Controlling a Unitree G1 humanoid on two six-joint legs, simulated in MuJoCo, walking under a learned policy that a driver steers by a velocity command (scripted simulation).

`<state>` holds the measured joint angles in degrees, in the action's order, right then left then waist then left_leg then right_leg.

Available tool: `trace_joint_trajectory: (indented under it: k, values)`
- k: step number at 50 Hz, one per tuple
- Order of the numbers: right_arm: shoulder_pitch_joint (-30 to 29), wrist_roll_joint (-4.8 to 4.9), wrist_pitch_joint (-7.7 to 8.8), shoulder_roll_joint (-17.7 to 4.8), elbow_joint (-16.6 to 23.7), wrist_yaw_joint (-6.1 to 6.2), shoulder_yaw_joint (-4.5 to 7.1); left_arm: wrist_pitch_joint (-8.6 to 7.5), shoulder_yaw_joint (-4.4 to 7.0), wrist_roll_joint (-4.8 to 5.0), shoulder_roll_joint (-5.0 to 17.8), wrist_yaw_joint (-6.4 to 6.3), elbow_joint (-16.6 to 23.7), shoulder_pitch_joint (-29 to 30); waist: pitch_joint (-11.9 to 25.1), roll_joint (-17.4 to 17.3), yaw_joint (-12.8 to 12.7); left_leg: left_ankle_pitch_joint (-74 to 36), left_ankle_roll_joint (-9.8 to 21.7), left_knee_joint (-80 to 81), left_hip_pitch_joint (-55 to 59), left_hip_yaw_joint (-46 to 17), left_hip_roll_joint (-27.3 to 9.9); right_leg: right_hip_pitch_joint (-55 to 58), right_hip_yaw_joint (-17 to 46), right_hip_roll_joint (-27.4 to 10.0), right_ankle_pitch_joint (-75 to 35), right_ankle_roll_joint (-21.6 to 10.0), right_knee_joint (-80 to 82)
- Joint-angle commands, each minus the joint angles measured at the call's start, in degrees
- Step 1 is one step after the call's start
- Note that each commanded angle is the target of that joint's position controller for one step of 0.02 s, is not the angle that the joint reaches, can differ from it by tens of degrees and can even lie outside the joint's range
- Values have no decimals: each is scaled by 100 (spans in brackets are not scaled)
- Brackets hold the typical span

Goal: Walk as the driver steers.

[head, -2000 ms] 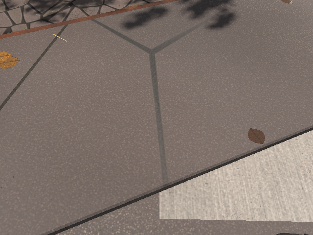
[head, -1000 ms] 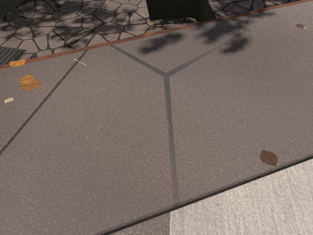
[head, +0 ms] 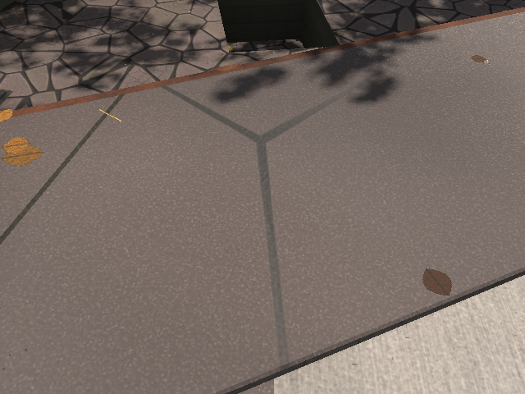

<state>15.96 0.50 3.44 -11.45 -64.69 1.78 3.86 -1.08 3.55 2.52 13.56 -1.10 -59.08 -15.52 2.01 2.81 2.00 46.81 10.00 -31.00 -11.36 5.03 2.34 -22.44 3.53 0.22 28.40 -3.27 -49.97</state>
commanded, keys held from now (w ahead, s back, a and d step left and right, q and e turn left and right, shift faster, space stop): w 0.88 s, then w+e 0.12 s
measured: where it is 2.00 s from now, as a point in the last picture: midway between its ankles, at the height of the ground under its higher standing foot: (305, 224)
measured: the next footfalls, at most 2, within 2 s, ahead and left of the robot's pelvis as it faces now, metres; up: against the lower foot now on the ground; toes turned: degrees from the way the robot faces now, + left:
right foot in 0.34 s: +0.21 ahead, -0.13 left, +0.00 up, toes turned -5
left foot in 0.78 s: +0.60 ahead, +0.09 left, +0.04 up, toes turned +6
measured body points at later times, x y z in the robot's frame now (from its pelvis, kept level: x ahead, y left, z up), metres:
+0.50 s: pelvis +0.19 -0.05 +0.02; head +0.20 -0.06 +0.47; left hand +0.19 +0.20 -0.12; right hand +0.31 -0.30 -0.11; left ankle +0.17 +0.10 -0.62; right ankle +0.17 -0.13 -0.72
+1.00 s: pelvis +0.50 +0.00 +0.05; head +0.51 +0.00 +0.50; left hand +0.60 +0.26 -0.08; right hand +0.55 -0.26 -0.08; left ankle +0.56 +0.09 -0.68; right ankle +0.48 -0.15 -0.59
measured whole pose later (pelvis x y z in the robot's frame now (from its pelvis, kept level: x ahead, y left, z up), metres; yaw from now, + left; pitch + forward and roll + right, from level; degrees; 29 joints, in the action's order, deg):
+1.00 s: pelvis +0.50 +0.00 +0.05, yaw -1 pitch +0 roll +2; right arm 12.6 -0.6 6.3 -13.3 -57.3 -1.5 2.6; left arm -4.5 2.9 2.3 14.5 -0.5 -54.4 -10.7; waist -1.8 2.3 1.3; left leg 7.5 4.2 -23.6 -16.2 8.6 1.8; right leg -31.7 3.4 -5.3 16.7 -4.4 -69.0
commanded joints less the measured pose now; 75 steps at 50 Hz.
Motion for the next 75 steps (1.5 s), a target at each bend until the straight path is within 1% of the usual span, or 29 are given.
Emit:
trace_joint_trajectory:
  k: [1,5,12,14,16,17,18,19,20,21,24,28,35,38,40,41,42,43,45,48,61,65,67,68,69,70,71,73,75]
  values:
    - [133,-69,135,-704,226,-99,-49,-101,27,-12,365,67,750,701,-501,-744,-304,-2439,-82,2257,987,-2438,-2055,-2154,27,-381,-738,64,-1299]
    - [348,-123,138,-426,236,51,-209,118,110,-64,360,128,702,933,-566,-985,-400,-2866,18,2584,340,-1154,-1340,-1265,-664,-405,-1407,748,-1367]
    - [593,-30,87,-808,366,108,-125,-70,54,-69,184,228,1101,2091,-690,-929,-362,-3389,175,2691,1169,-767,-1598,-1034,-903,-370,-1351,513,615]
    - [476,-10,26,-896,416,70,-63,-80,105,-59,281,235,1090,1860,-595,-1116,-523,-3975,197,2182,1195,-654,-1672,-508,-1099,-246,-795,379,1018]
    - [29,-51,-18,-953,549,24,-23,-48,296,18,540,192,672,411,-95,-1174,-1160,-5224,144,528,562,-517,-1525,1373,-1063,-160,-873,148,1987]
    - [-107,-152,-4,-881,622,-29,-51,-27,474,90,840,182,286,-665,500,-812,-1525,-5245,3,-1063,-214,-392,-1137,2919,-694,-312,-934,68,2150]
    - [-201,-143,71,-305,841,-97,-168,-51,499,-48,1150,201,57,-1077,463,677,-1260,-2200,-311,-3292,-2119,-34,-416,3708,833,-1336,75,-273,2458]
    - [-307,104,267,-20,1135,-146,-233,-262,322,-278,1066,275,154,-628,142,1325,-866,-1854,-228,-4607,-3441,-985,-25,3203,3295,-2027,314,-968,3604]
    - [-379,332,388,-338,1208,-196,-164,-438,174,-308,597,306,179,-312,-221,864,-654,-2226,-128,-5017,-3654,-1297,-282,2767,2964,-2240,52,-1212,3988]
    - [-404,354,402,-547,1278,-234,-128,-554,49,-253,246,343,181,36,-471,498,-373,-2750,-133,-4890,-3642,-1094,-644,2360,2147,-2035,-136,-1118,4120]
    - [-440,157,281,-652,1234,-181,-78,-646,-67,-235,109,361,134,461,-668,98,-9,-3608,-371,-4128,-3082,-944,-1219,1504,672,-1393,-1654,-646,4287]
    - [-1150,24,161,-495,1529,-226,-155,-605,-75,-320,379,186,-94,-273,-747,-50,-174,-4310,-780,-3221,-3337,-499,-1168,1471,-214,-1066,-4029,-669,4302]
    - [-2819,101,172,-299,2168,-396,-365,-397,-76,-197,632,69,-220,-1265,-968,-34,-639,-4477,-640,-691,-3155,105,-671,2549,-488,-1289,-4436,-585,4489]
    - [-1949,98,247,-744,2052,-460,-186,-332,-57,-269,741,52,-130,-1009,-144,624,81,-3722,-225,-965,-1914,374,-161,3056,-740,-1485,-7553,-538,3269]
    - [-29,62,215,-1270,1406,-399,108,-298,-129,-293,491,64,53,-947,1033,461,783,-3857,298,-937,1311,-260,-303,1367,-909,-1054,-7772,-167,944]
    - [1064,-85,117,-1738,1225,-303,287,-415,-268,-236,207,140,149,-1163,2019,-672,952,-2192,1030,-69,3065,-2799,-1640,-318,-907,-208,-5134,193,-1361]
    - [956,-56,89,-1566,1138,-258,191,-557,-282,-246,123,219,159,-913,2438,-1409,799,-1827,1142,1321,3341,-4759,-2323,-990,30,327,-338,136,-2728]
    - [273,-56,142,-1334,1233,-263,100,-656,-138,-45,495,257,346,-476,1571,-1235,600,-1758,923,1572,2614,-4390,-2269,-1645,439,75,-269,24,-3346]
    - [-614,-48,299,-793,1311,-310,-40,-648,-93,36,470,172,572,38,370,-288,88,-2577,530,1836,737,-2808,-1985,-1554,182,-545,-944,-157,-2706]
    - [-850,-133,416,-402,1117,-357,-112,-315,-40,-1,161,40,388,-469,-44,-668,-405,-3135,252,2290,-515,-1423,-1602,-714,239,-825,-1138,-188,-2098]
    - [13,-22,266,-1270,1016,19,126,-196,-33,-167,237,295,1181,1462,-633,-460,47,-3787,-36,2544,844,440,-1894,-1790,-421,-823,-2825,179,913]
    - [15,62,59,-1466,1109,-23,240,-164,49,-149,469,422,1438,1406,-628,-645,-53,-5183,-206,1651,1537,669,-2072,-1403,-843,-489,-1789,-163,1370]
    - [-253,76,-62,-1450,1244,-18,231,-186,333,-108,912,414,1146,-13,147,-545,-817,-7122,-504,-387,1229,1021,-1703,475,-1232,186,-1921,-485,1815]
    - [-185,-46,-70,-1262,1393,0,145,-168,589,-88,1511,316,924,-1004,669,71,-1141,-6091,-819,-2274,-16,1091,-1435,2074,-182,-231,-1768,-788,1928]
    - [238,-198,83,-375,1748,-50,-108,-197,682,-65,2149,274,997,-920,1021,1588,-447,-1769,-1235,-4274,-2597,574,-261,3712,3142,-1576,-719,-1819,2655]
    - [-248,49,345,-757,1850,-105,-86,-316,534,-119,1707,325,1170,-988,1621,904,-726,-1375,-1095,-5049,-3293,-768,-83,4140,4490,-1950,-335,-1997,3552]
    - [-704,245,506,-1006,1992,-166,-30,-397,435,-175,1319,327,1163,-883,1085,573,-817,-1923,-892,-5101,-3853,-900,-373,3985,3721,-1853,-947,-1704,3512]
    - [-859,33,624,-1047,1961,-126,-17,-418,318,-171,923,298,1369,-162,601,-90,-474,-2770,-739,-4303,-3351,-954,-863,2616,2347,-1423,-2091,-1373,3355]
    - [-759,-6,482,-1142,1996,-139,58,-429,209,-251,669,260,1559,184,428,-34,-183,-3049,-775,-3747,-2711,-1021,-1016,1799,1856,-1205,-2750,-1353,3613]
Velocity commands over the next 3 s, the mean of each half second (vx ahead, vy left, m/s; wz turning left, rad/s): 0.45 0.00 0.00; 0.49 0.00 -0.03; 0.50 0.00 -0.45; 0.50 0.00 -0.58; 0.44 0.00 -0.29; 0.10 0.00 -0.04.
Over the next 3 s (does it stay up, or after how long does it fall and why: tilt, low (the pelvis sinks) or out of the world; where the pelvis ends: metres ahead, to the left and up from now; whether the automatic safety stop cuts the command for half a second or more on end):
stays up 1.34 -0.42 0.05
